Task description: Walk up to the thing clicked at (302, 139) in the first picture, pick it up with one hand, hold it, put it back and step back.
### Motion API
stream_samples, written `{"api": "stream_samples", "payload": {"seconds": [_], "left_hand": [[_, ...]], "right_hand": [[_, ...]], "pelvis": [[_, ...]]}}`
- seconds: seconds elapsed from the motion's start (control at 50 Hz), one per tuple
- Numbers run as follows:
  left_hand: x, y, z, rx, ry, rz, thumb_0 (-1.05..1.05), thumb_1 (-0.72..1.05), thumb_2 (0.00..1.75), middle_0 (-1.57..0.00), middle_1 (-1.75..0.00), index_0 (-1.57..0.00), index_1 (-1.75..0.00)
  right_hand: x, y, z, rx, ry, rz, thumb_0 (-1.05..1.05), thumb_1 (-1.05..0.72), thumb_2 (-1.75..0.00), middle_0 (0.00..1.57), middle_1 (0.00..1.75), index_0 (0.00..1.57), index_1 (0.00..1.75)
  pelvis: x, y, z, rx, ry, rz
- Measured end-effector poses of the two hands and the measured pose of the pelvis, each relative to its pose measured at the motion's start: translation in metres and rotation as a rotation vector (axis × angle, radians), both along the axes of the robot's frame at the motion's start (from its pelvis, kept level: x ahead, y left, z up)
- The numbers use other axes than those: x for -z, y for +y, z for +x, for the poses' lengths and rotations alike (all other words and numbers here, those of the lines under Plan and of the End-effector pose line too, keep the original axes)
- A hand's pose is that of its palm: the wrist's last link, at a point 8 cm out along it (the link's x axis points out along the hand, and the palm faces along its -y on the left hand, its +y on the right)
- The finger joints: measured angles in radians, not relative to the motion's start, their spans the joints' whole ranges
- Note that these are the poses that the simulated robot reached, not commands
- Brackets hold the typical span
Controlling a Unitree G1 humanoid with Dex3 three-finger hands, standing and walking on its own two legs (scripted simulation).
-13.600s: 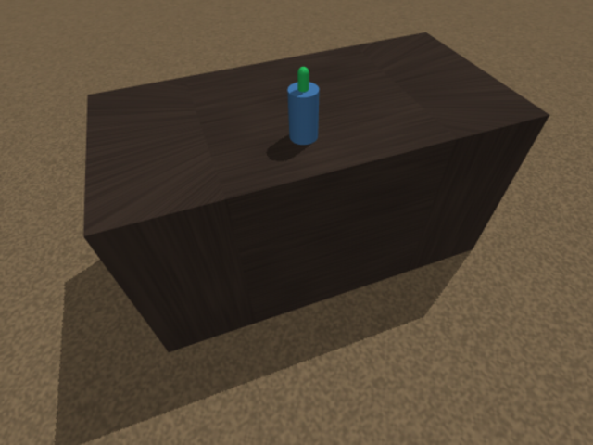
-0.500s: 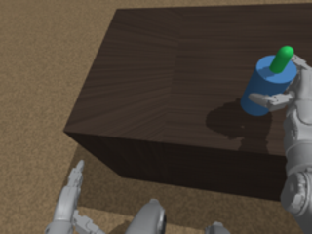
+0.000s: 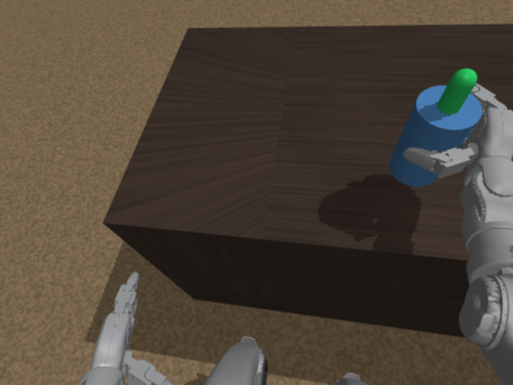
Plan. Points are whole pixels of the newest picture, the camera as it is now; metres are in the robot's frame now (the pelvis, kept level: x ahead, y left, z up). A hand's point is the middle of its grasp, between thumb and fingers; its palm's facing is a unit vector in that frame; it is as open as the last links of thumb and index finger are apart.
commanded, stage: lift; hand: right
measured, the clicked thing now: (435, 128) +0.50 -0.16 +0.09
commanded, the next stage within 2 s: hold in 1.58 s
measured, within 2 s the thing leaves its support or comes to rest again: neither
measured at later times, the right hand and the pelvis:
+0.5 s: hand (452, 124) +0.48 -0.17 +0.11, palm faces +0.10 +1.00 -0.01, open 11.2 cm; pelvis +0.01 +0.00 +0.02, yaw +0 degrees
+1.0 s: hand (484, 133) +0.40 -0.16 +0.18, palm faces +0.10 +0.99 -0.03, open 11.2 cm; pelvis +0.01 +0.01 +0.04, yaw -1 degrees
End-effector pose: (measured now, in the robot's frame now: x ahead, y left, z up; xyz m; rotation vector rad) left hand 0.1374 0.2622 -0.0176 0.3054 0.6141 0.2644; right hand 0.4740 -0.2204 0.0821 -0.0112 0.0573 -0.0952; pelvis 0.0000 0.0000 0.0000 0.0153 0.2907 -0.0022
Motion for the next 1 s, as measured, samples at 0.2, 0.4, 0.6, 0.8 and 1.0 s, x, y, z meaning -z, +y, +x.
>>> {"api": "stream_samples", "payload": {"seconds": [0.2, 0.4, 0.6, 0.8, 1.0], "left_hand": [[-0.001, -0.003, -0.001, 0.0, 0.011, -0.011, -0.02, -0.54, 0.07, -0.06, -0.05, -0.05, -0.05], [0.0, -0.007, 0.001, -0.002, 0.031, -0.044, -0.02, -0.54, 0.07, -0.05, -0.05, -0.04, -0.05], [0.003, -0.006, 0.011, -0.018, 0.036, -0.083, -0.02, -0.54, 0.07, -0.05, -0.04, -0.04, -0.05], [-0.005, -0.01, 0.025, -0.013, -0.008, -0.122, -0.02, -0.54, 0.06, -0.04, -0.04, -0.04, -0.04], [-0.006, -0.004, 0.02, -0.031, -0.01, -0.131, -0.02, -0.53, 0.06, -0.04, -0.04, -0.04, -0.04]], "right_hand": [[-0.01, -0.001, -0.001, 0.004, 0.002, 0.002, -0.03, 0.6, -0.94, 0.69, 1.07, 0.74, 1.1], [-0.02, 0.0, -0.009, 0.002, 0.006, 0.011, -0.03, 0.61, -0.96, 0.68, 1.09, 0.73, 1.13], [-0.054, 0.003, -0.029, 0.004, -0.049, -0.007, -0.03, 0.61, -0.96, 0.68, 1.09, 0.73, 1.13], [-0.088, 0.004, -0.063, 0.01, -0.081, -0.018, -0.03, 0.61, -0.96, 0.68, 1.09, 0.73, 1.13], [-0.103, 0.007, -0.096, 0.001, -0.083, -0.023, -0.03, 0.61, -0.96, 0.68, 1.08, 0.73, 1.12]], "pelvis": [[-0.005, -0.002, 0.001, -0.005, -0.012, -0.001], [-0.014, -0.002, 0.006, -0.002, -0.037, -0.002], [-0.025, -0.001, 0.015, 0.003, -0.098, -0.007], [-0.037, 0.003, 0.018, 0.005, -0.176, -0.017], [-0.043, 0.005, 0.011, 0.005, -0.237, -0.024]]}}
